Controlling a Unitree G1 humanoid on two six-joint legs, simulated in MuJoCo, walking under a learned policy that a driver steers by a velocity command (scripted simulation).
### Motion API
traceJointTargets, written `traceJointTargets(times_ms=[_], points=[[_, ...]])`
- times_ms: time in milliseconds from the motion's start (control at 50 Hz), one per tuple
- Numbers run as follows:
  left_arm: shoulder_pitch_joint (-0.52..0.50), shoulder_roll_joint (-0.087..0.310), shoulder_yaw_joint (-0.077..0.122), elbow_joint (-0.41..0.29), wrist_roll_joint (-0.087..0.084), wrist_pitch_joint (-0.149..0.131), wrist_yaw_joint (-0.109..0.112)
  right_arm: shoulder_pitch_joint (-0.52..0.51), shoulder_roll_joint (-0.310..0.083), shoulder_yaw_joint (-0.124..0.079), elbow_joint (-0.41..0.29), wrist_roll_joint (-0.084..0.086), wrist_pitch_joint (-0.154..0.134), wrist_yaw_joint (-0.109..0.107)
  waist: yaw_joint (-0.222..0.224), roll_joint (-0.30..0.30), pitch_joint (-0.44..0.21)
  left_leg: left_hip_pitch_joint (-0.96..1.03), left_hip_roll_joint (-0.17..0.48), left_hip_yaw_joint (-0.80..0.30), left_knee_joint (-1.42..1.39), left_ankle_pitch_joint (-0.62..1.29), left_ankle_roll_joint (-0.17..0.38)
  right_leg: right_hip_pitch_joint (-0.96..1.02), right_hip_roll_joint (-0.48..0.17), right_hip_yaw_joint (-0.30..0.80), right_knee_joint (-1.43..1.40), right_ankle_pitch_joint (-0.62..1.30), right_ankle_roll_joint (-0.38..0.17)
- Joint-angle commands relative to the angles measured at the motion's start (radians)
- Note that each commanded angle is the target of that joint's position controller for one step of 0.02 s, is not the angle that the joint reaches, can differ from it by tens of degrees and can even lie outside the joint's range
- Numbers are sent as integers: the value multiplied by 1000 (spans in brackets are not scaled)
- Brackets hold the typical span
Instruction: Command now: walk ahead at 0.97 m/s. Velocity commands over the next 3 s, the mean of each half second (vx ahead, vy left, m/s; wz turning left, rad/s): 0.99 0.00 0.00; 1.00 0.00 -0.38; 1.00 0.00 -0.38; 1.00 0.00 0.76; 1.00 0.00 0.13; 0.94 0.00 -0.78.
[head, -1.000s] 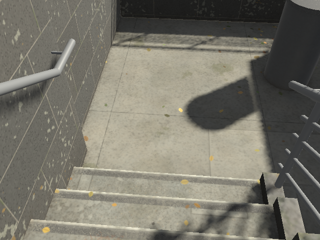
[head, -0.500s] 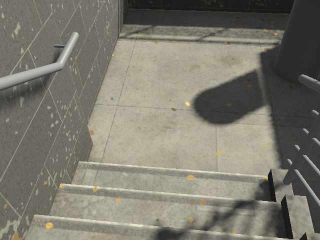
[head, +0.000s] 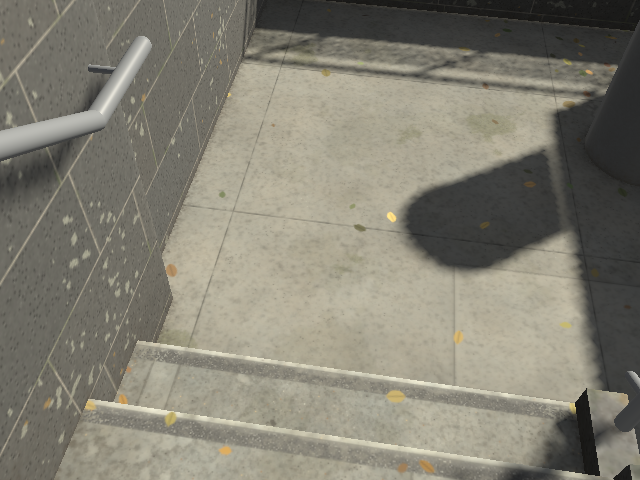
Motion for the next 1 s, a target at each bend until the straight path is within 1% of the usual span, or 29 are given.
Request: traceJointTargets(times_ms=[20, 60, 80, 140, 200, 220, 280, 300, 320, 360, 380, 420, 460, 480, 520, 580, 600, 640, 660, 680, 700, 740, 760, 800, 840, 880, 940, 980, 1000], points=[[-88, 63, 16, -77, 15, -1, -13, 179, -35, 20, 13, -28, -42, -19, -49, 65, 52, 124, 323, -421, -135, 189, 155, -498, -76, 64, -341, 287, 58], [-156, 45, 14, -117, 51, 29, -34, 145, -85, 18, 12, -14, -56, -45, -13, 88, 96, -192, 269, -338, -172, 304, 158, -230, -81, -9, -650, 414, 119], [-66, 46, 10, -79, 55, 30, -34, 149, -152, 0, 13, -42, -64, -44, 7, 150, 17, -204, 244, -321, -127, 341, 159, -127, -43, -79, -590, 532, 118], [-238, 35, -5, -126, 15, -18, -73, 113, -70, 17, 9, 25, -93, -55, 6, 43, 36, -329, 111, -204, -52, -62, 101, 74, -58, -123, -1037, 1129, 81], [-328, 29, -22, -173, -6, 6, -83, 168, -102, 8, 10, 8, -73, -58, -56, 98, 114, -327, 135, -183, 26, 26, 99, 220, -27, -179, -1126, 994, 73], [-167, 46, -8, -115, 11, 20, -68, 153, -81, 12, 28, -5, -68, -65, 2, 145, 45, -337, 154, -170, 168, 133, 96, 373, 12, -256, -919, 1054, 41], [148, 130, 26, -36, 6, 28, -41, 237, -122, 1, 69, -37, -34, -68, 137, -12, 53, -134, 82, -104, 885, 737, 94, 533, -21, -179, -1423, 505, -23], [285, 139, 33, -10, 2, 16, -52, 96, -96, -9, 63, -34, -17, -88, 257, -129, 90, -297, -80, -73, 1491, 72, 101, 603, -141, -51, -1576, 696, -116], [226, 120, -10, -5, -4, -3, -72, 134, 13, 14, -27, 6, -27, -95, 64, -160, 71, -629, -136, -218, 1503, -372, 119, 710, -233, 38, -1088, 1403, -8], [206, 152, 7, 13, -11, -17, -70, 289, -60, 4, 0, -9, -30, -86, -37, -34, -58, -809, -11, -243, 1172, -182, 132, 783, -345, 222, -1138, 830, -108], [136, 121, -2, 6, -10, -38, -59, 208, -74, -4, -10, -35, -26, -88, -46, -77, -32, -855, 30, -304, 1000, -80, 91, 653, -377, 338, -1171, 450, -145], [26, 36, -53, -39, 1, -57, -43, 10, -67, -4, -65, -37, 8, -58, -96, -14, 143, -689, 59, -272, 637, 145, -23, 132, -315, 298, -1254, 377, -115], [40, 154, -15, -27, 28, -73, -26, 33, -53, 4, -27, -57, 20, -37, -111, -10, 122, -395, 45, -140, 481, 398, -44, -69, -221, 182, -1192, 493, -80], [8, 170, -12, -51, 11, -75, -27, 84, -63, 3, -20, -43, 21, -31, -140, -36, 83, -237, 10, -59, 483, 414, -44, -169, -206, 143, -1176, 510, -64], [-43, 63, -34, -46, -42, -100, -15, -17, -39, 16, -42, -15, -23, 1, -149, 37, 87, -71, 45, -45, 104, 1009, -23, -261, -81, -2, -1090, 89, -22], [38, 82, -24, -20, -33, -62, -27, -152, -32, 33, -87, 3, -14, -2, -5, -86, 117, -3, 18, 52, -37, 810, -6, -76, -103, -12, -1024, 314, -31], [48, 70, -30, -4, -12, -53, -16, -82, -45, 20, -83, -12, -8, -15, -39, -130, 113, 76, 23, 48, 18, 807, 24, -52, -126, -3, -874, 433, -37], [-81, 105, -24, -16, 5, -48, -15, 528, -177, -35, 104, -28, 4, -44, -339, -67, -92, 544, 43, 26, -1, 638, 83, -103, -128, -35, -275, 936, -25], [-194, 115, -1, -34, -3, -37, -3, 596, -211, -56, 106, -18, 4, -28, -465, 127, -55, 575, 156, -139, -343, 578, 144, -163, 59, -74, 214, 438, 3], [-93, 20, -20, -75, -27, -41, 15, 454, -181, -27, 89, -24, -17, 4, -273, 225, 30, 575, 236, -189, -87, 997, 61, -403, 134, -2, 319, -167, -27], [36, 34, -14, -89, -35, -46, 22, 403, -164, -8, 64, -25, -41, 15, -149, 197, -31, 683, 340, -332, -1, 1118, 44, -543, 51, 66, 98, -32, -61], [25, 30, 3, -35, 4, -21, 17, 349, -34, 24, 76, -23, -60, 5, -85, 40, 14, 444, 325, -324, -31, 562, 49, -599, -25, 65, -71, 158, -48], [-21, 18, -7, -72, 32, -5, 7, 321, -68, 20, 64, -19, -69, -3, -77, 170, -14, 323, 411, -484, -67, 344, 114, -602, -77, 69, -105, 177, -21], [-212, 34, -3, -156, 39, 24, -28, 228, -50, 40, 57, -11, -87, -29, -39, 39, 192, -170, 378, -361, -143, 371, 97, -354, -98, 51, -578, 408, 76], [-100, 34, -5, -92, 21, 40, -65, 182, -183, 3, 26, -38, -102, -39, -2, 77, 82, -278, 288, -199, -156, 385, 22, -75, -21, -153, -574, 577, 74], [-245, -9, -26, -146, -13, -1, -99, 170, -26, 43, 47, 16, -134, -45, -5, 28, 147, -376, 191, -40, -3, 63, -49, 26, -49, -146, -988, 1180, 32], [-328, 19, -33, -164, -15, 4, -97, 192, -67, 32, 74, 6, -112, -59, -72, 118, 142, -291, 168, 87, 74, 162, -27, 270, 8, -333, -1141, 1123, 22], [102, 111, 8, -43, 15, 31, -56, 105, -152, 22, 46, -4, -101, -59, 125, 154, -73, -203, 236, 124, 574, 890, -41, 612, 75, -379, -932, 897, -66], [364, 186, 42, 19, 20, 35, -47, -3, -167, 21, 29, -10, -93, -68, 304, 37, -122, -360, 208, 126, 1057, 811, -63, 863, 10, -281, -1064, 859, -143]])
